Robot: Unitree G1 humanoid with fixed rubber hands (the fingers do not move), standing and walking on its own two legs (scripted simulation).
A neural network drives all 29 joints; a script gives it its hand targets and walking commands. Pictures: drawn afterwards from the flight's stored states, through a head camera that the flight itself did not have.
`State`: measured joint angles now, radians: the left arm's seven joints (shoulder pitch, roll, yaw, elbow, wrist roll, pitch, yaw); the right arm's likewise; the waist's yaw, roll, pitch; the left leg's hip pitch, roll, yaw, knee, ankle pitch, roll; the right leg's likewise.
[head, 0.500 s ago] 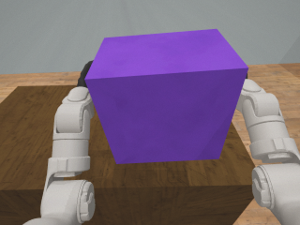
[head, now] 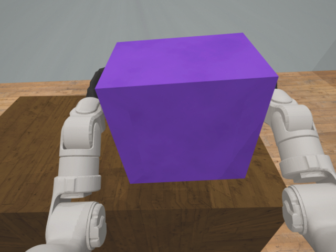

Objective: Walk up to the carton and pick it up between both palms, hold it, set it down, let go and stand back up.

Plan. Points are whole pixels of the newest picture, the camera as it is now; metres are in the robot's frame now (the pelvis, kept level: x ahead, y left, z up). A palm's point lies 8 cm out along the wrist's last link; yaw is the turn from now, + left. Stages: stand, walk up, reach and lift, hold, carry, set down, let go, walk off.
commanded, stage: hold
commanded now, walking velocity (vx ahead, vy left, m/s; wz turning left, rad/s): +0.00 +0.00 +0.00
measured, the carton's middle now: (183, 112) +0.39 -0.03 +0.19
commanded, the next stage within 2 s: set down in 0.50 s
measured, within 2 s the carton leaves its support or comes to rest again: neither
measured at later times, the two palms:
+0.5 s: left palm (96, 101) +0.38 +0.16 +0.24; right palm (266, 95) +0.38 -0.22 +0.24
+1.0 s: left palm (102, 102) +0.43 +0.16 +0.21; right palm (254, 111) +0.40 -0.21 +0.18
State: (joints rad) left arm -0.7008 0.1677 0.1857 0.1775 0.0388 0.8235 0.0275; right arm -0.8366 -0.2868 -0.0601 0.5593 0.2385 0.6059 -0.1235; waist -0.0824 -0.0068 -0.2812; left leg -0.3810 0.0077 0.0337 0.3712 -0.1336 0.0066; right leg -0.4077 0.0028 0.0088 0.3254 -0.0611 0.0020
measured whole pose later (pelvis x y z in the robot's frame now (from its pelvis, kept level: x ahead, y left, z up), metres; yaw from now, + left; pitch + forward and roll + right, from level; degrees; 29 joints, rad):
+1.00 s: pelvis +0.01 +0.00 +0.00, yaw +0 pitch +6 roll +0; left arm -0.76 0.17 0.23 0.40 0.10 0.48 -0.06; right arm -0.72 -0.16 -0.17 0.64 0.16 0.23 -0.14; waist -0.08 -0.05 -0.14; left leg -0.30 0.01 0.03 0.34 -0.14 0.00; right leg -0.34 0.00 0.01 0.32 -0.08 0.00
